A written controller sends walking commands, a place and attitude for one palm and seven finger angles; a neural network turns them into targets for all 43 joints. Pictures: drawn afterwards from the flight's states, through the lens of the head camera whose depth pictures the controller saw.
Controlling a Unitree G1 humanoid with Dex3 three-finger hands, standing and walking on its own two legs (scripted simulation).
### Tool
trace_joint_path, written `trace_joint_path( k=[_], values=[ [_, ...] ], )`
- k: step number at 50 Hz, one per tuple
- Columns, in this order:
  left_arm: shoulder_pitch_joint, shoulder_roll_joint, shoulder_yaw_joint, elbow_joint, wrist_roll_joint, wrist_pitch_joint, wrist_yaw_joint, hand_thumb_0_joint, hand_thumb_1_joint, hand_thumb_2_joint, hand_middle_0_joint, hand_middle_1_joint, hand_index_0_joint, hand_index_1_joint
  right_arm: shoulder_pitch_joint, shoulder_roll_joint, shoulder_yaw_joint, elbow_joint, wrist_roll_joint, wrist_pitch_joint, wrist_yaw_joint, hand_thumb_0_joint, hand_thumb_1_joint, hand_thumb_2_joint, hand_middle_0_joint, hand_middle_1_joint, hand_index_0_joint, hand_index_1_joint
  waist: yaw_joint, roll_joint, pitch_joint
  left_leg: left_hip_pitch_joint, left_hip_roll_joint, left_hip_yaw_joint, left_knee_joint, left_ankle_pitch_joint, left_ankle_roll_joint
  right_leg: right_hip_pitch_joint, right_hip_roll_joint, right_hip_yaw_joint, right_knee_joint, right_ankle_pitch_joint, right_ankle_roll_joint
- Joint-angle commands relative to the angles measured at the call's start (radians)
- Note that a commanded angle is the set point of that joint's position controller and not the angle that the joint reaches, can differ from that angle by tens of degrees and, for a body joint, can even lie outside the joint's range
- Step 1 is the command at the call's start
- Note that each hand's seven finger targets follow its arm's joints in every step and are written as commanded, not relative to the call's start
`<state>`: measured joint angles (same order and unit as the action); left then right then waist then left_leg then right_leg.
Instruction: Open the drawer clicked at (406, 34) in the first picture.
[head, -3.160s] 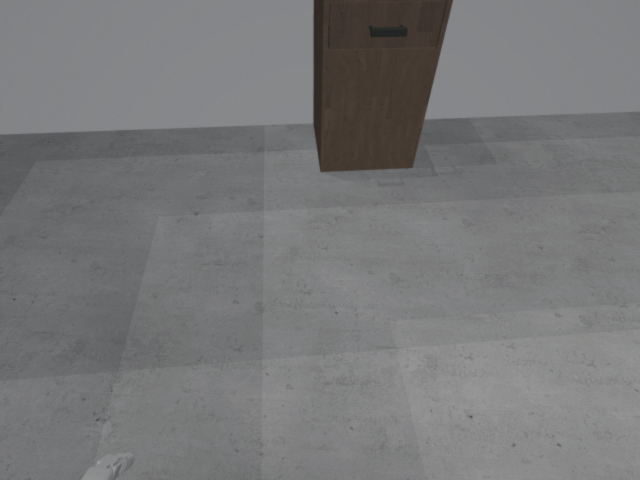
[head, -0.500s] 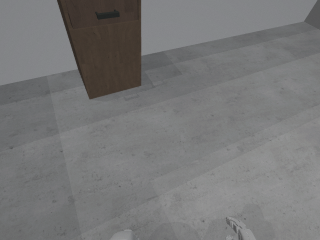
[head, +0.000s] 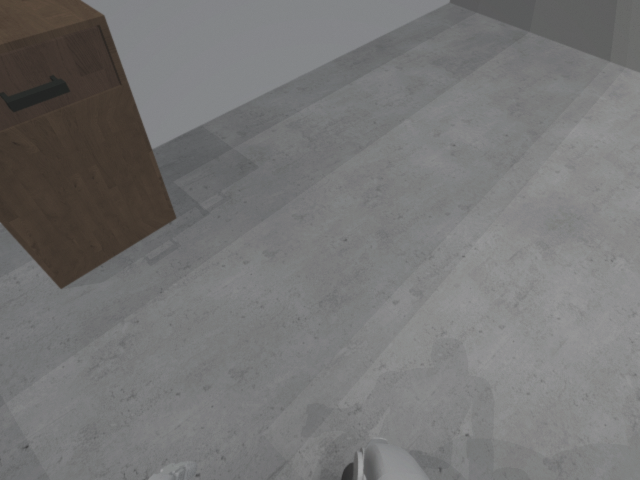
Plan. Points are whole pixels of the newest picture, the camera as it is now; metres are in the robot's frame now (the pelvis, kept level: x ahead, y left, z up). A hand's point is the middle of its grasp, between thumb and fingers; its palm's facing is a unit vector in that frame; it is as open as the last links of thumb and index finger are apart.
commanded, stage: walk to a spot facing it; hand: left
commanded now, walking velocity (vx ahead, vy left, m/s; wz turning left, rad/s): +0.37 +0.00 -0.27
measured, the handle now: (33, 91) +0.98 +0.67 -0.08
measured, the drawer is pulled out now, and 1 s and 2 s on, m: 0.00 0.00 0.00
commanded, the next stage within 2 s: turn to face it in 0.98 s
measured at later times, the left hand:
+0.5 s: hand (189, 436) +0.21 +0.18 -0.17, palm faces -0.02 -0.98 -0.20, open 7.3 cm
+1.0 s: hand (244, 235) +0.59 +0.13 -0.16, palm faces -0.29 -0.93 -0.23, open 7.4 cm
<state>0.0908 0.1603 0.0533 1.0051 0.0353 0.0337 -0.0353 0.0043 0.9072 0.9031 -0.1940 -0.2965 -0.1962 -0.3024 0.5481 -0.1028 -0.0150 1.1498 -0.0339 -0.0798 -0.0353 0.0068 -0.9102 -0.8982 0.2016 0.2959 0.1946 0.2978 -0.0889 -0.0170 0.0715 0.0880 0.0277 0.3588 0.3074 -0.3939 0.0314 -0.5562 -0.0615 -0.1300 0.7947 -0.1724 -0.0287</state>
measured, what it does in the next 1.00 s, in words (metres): walks ahead, turning right: right foot, then left foot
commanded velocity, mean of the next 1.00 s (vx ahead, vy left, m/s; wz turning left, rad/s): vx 0.35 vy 0.00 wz -0.28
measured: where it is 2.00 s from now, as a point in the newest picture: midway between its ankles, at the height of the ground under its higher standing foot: (336, 347)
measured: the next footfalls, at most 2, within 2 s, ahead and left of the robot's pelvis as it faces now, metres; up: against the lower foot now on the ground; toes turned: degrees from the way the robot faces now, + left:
right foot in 0.12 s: +0.17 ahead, -0.09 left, +0.00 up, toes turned -11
left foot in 0.56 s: +0.41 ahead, +0.12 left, +0.00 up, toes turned +5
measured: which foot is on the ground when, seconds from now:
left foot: down 0.00-0.12, up 0.14-0.54, down 0.56-1.00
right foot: up 0.00-0.10, down 0.12-0.56, up 0.58-1.00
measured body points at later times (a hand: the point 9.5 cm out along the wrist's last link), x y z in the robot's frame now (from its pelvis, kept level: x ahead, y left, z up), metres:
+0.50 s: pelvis +0.23 +0.00 +0.00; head +0.25 +0.00 +0.45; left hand +0.22 +0.24 -0.16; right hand +0.29 -0.26 -0.14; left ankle +0.35 +0.13 -0.71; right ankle +0.13 -0.09 -0.73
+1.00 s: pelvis +0.44 -0.03 -0.01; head +0.47 -0.05 +0.44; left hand +0.60 +0.18 -0.14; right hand +0.32 -0.22 -0.17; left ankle +0.37 +0.12 -0.73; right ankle +0.53 -0.16 -0.71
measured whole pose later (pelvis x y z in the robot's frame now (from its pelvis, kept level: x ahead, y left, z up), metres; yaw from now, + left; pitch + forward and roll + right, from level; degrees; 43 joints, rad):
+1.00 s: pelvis +0.44 -0.03 -0.01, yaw -17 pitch -1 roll +2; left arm 0.15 0.19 0.08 0.99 0.03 0.01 -0.04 0.00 0.91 0.90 -0.19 -0.30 -0.20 -0.30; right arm 0.39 -0.16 -0.06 1.09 -0.04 -0.05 -0.01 0.00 -0.92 -0.90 0.20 0.30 0.20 0.30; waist -0.04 0.01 0.08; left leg 0.03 0.12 0.36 0.42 -0.39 -0.07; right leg -0.52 -0.10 -0.13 0.70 -0.21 -0.01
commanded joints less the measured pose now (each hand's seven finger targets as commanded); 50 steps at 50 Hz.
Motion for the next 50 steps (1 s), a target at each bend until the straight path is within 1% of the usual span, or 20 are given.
trace_joint_path(
  k=[1, 3, 4, 5, 6, 7, 9, 13, 20, 23, 26, 27, 28, 29, 32, 33, 38, 47, 49, 50],
  values=[
    [-0.036, 0.033, 0.0, -0.079, -0.004, -0.05, 0.01, 0.0, 0.9, 0.9, -0.2, -0.3, -0.2, -0.3, 0.086, -0.168, -0.025, -0.001, 0.005, -0.002, -0.005, 0.0, -0.9, -0.9, 0.2, 0.3, 0.2, 0.3, 0.054, 0.159, 0.015, 0.07, 0.306, -0.102, 0.095, 1.172, 0.045, 0.04, 0.08, -0.079, -0.131, -0.124, -0.055],
    [0.141, 0.068, 0.014, -0.029, 0.0, -0.064, 0.02, 0.0, 0.9, 0.9, -0.2, -0.3, -0.2, -0.3, 0.034, -0.192, -0.031, -0.014, 0.013, 0.002, -0.002, 0.0, -0.9, -0.9, 0.2, 0.3, 0.2, 0.3, 0.141, 0.165, -0.08, 0.019, 0.289, -0.073, 0.313, 1.233, 0.02, 0.269, 0.112, -0.092, -0.224, -0.085, -0.08],
    [0.275, 0.115, 0.03, 0.016, 0.003, -0.077, 0.023, 0.0, 0.9, 0.9, -0.2, -0.3, -0.2, -0.3, 0.002, -0.189, -0.033, -0.031, 0.022, 0.001, 0.006, 0.0, -0.9, -0.9, 0.2, 0.3, 0.2, 0.3, 0.205, 0.131, -0.156, -0.17, 0.272, -0.062, 0.516, 1.052, -0.003, 0.543, 0.062, -0.031, -0.276, 0.032, -0.11],
    [0.403, 0.211, 0.053, 0.045, -0.001, -0.087, 0.035, 0.0, 0.9, 0.9, -0.2, -0.3, -0.2, -0.3, 0.001, -0.137, -0.028, -0.062, 0.038, -0.002, 0.015, 0.0, -0.9, -0.9, 0.2, 0.3, 0.2, 0.3, 0.246, -0.056, -0.274, -0.48, 0.156, -0.056, 0.824, 0.405, -0.044, 0.838, -0.208, 0.327, -0.308, 0.149, -0.218],
    [0.439, 0.263, 0.06, 0.066, -0.025, -0.087, 0.043, 0.0, 0.9, 0.9, -0.2, -0.3, -0.2, -0.3, -0.027, -0.106, -0.027, -0.088, 0.039, -0.006, 0.01, 0.0, -0.9, -0.9, 0.2, 0.3, 0.2, 0.3, 0.214, -0.119, -0.317, -0.695, 0.027, -0.159, 1.103, -0.187, -0.067, 0.938, -0.378, 0.65, -0.401, 0.369, -0.331],
    [0.385, 0.244, 0.058, 0.047, -0.035, -0.079, 0.053, 0.0, 0.9, 0.9, -0.2, -0.3, -0.2, -0.3, -0.101, -0.13, -0.038, -0.107, 0.036, -0.001, 0.007, 0.0, -0.9, -0.9, 0.2, 0.3, 0.2, 0.3, 0.208, 0.005, -0.218, -0.723, 0.068, -0.293, 1.146, -0.124, -0.035, 0.81, -0.378, 0.581, -0.457, 0.335, -0.332],
    [0.265, 0.153, 0.034, 0.037, -0.032, -0.091, 0.054, 0.0, 0.9, 0.9, -0.2, -0.3, -0.2, -0.3, -0.143, -0.079, -0.041, -0.102, 0.024, 0.018, 0.019, 0.0, -0.9, -0.9, 0.2, 0.3, 0.2, 0.3, 0.131, 0.027, -0.036, -0.701, 0.146, -0.323, 1.058, 0.035, -0.045, 0.5, -0.283, 0.395, -0.517, 0.253, -0.219],
    [0.198, 0.072, 0.017, 0.017, -0.01, -0.118, 0.058, 0.0, 0.9, 0.9, -0.2, -0.3, -0.2, -0.3, -0.066, -0.033, -0.045, -0.085, 0.007, 0.056, 0.026, 0.0, -0.9, -0.9, 0.2, 0.3, 0.2, 0.3, 0.03, -0.015, 0.028, -0.589, 0.165, -0.307, 0.868, 0.096, -0.065, 0.239, -0.188, 0.197, -0.587, 0.155, -0.159],
    [0.268, 0.121, 0.013, 0.048, -0.013, -0.123, 0.044, 0.0, 0.9, 0.9, -0.2, -0.3, -0.2, -0.3, -0.334, -0.081, -0.039, -0.183, 0.007, 0.04, 0.063, 0.0, -0.9, -0.9, 0.2, 0.3, 0.2, 0.3, 0.09, -0.134, 0.052, -0.623, 0.135, -0.253, 0.476, 0.229, -0.075, 0.348, -0.14, 0.177, -0.577, 0.135, -0.138],
    [0.313, 0.151, 0.018, 0.062, -0.011, -0.118, 0.045, 0.0, 0.9, 0.9, -0.2, -0.3, -0.2, -0.3, -0.422, -0.104, -0.038, -0.212, 0.008, 0.027, 0.069, 0.0, -0.9, -0.9, 0.2, 0.3, 0.2, 0.3, 0.123, -0.103, 0.041, -0.592, 0.105, -0.222, 0.368, 0.203, -0.059, 0.442, -0.162, 0.2, -0.533, 0.209, -0.128],
    [0.309, 0.171, 0.023, 0.068, -0.017, -0.113, 0.047, 0.0, 0.9, 0.9, -0.2, -0.3, -0.2, -0.3, -0.326, -0.149, -0.047, -0.183, 0.005, 0.013, 0.055, 0.0, -0.9, -0.9, 0.2, 0.3, 0.2, 0.3, 0.062, -0.042, -0.04, -0.372, 0.046, -0.173, 0.233, 0.192, -0.038, 0.471, -0.139, 0.167, -0.336, 0.435, -0.102],
    [0.297, 0.159, 0.022, 0.065, -0.02, -0.113, 0.047, 0.0, 0.9, 0.9, -0.2, -0.3, -0.2, -0.3, -0.173, -0.201, -0.06, -0.137, 0.0, 0.005, 0.045, 0.0, -0.9, -0.9, 0.2, 0.3, 0.2, 0.3, -0.003, 0.043, -0.128, -0.133, 0.064, -0.218, 0.177, 0.248, -0.017, 0.382, -0.095, 0.129, -0.132, 0.427, -0.068],
    [0.324, 0.107, 0.018, 0.042, -0.032, -0.11, 0.038, 0.0, 0.9, 0.9, -0.2, -0.3, -0.2, -0.3, -0.023, -0.319, -0.09, -0.103, -0.016, -0.002, 0.033, 0.0, -0.9, -0.9, 0.2, 0.3, 0.2, 0.3, -0.05, 0.267, -0.259, 0.128, 0.314, -0.522, 0.144, 0.29, 0.067, 0.151, 0.019, 0.036, 0.161, 0.108, -0.012],
    [0.302, 0.089, 0.007, 0.016, -0.032, -0.117, 0.032, 0.0, 0.9, 0.9, -0.2, -0.3, -0.2, -0.3, 0.051, -0.372, -0.096, -0.085, -0.005, 0.007, 0.029, 0.0, -0.9, -0.9, 0.2, 0.3, 0.2, 0.3, -0.055, 0.374, -0.296, 0.201, 0.489, -0.742, 0.017, 0.348, 0.144, -0.011, 0.086, 0.067, 0.425, -0.38, -0.002],
    [0.182, 0.092, 0.018, 0.02, -0.017, -0.099, 0.022, 0.0, 0.9, 0.9, -0.2, -0.3, -0.2, -0.3, -0.164, -0.224, -0.061, -0.129, 0.004, 0.003, 0.021, 0.0, -0.9, -0.9, 0.2, 0.3, 0.2, 0.3, 0.011, 0.118, -0.039, -0.117, 0.42, -0.553, -0.066, 0.206, 0.107, -0.09, -0.052, 0.137, 0.514, -0.213, -0.004],
    [0.191, 0.069, 0.019, 0.026, -0.011, -0.087, 0.017, 0.0, 0.9, 0.9, -0.2, -0.3, -0.2, -0.3, -0.192, -0.198, -0.052, -0.131, 0.001, -0.001, 0.019, 0.0, -0.9, -0.9, 0.2, 0.3, 0.2, 0.3, 0.04, 0.111, -0.004, -0.194, 0.385, -0.464, -0.083, 0.225, 0.077, -0.051, -0.065, 0.14, 0.49, -0.172, 0.005],
    [0.23, 0.014, 0.024, 0.016, -0.004, -0.037, 0.012, 0.0, 0.9, 0.9, -0.2, -0.3, -0.2, -0.3, -0.213, -0.159, -0.058, -0.123, 0.007, -0.012, 0.014, 0.0, -0.9, -0.9, 0.2, 0.3, 0.2, 0.3, 0.102, 0.134, 0.011, -0.271, 0.319, -0.249, -0.141, 0.237, 0.065, -0.037, -0.082, 0.101, 0.344, -0.051, 0.034],
    [0.016, 0.037, 0.027, -0.086, -0.006, -0.045, -0.001, 0.0, 0.9, 0.9, -0.2, -0.3, -0.2, -0.3, -0.137, -0.204, -0.074, -0.099, 0.0, 0.007, 0.02, 0.0, -0.9, -0.9, 0.2, 0.3, 0.2, 0.3, 0.054, 0.137, 0.054, -0.115, 0.344, -0.126, -0.046, 0.421, 0.054, 0.003, -0.039, -0.007, -0.1, -0.033, 0.022],
    [0.1, 0.06, 0.035, -0.074, -0.004, -0.054, -0.001, 0.0, 0.9, 0.9, -0.2, -0.3, -0.2, -0.3, -0.166, -0.228, -0.079, -0.11, 0.002, 0.013, 0.02, 0.0, -0.9, -0.9, 0.2, 0.3, 0.2, 0.3, 0.105, 0.125, -0.006, -0.102, 0.342, -0.085, 0.111, 0.633, 0.039, 0.148, 0.009, -0.037, -0.156, -0.064, -0.007],
    [0.226, 0.091, 0.044, -0.036, -0.001, -0.063, 0.002, 0.0, 0.9, 0.9, -0.2, -0.3, -0.2, -0.3, -0.185, -0.241, -0.078, -0.119, 0.006, 0.015, 0.021, 0.0, -0.9, -0.9, 0.2, 0.3, 0.2, 0.3, 0.166, 0.086, -0.079, -0.145, 0.311, -0.051, 0.299, 0.705, 0.012, 0.332, 0.044, -0.055, -0.224, -0.03, -0.022]
  ],
)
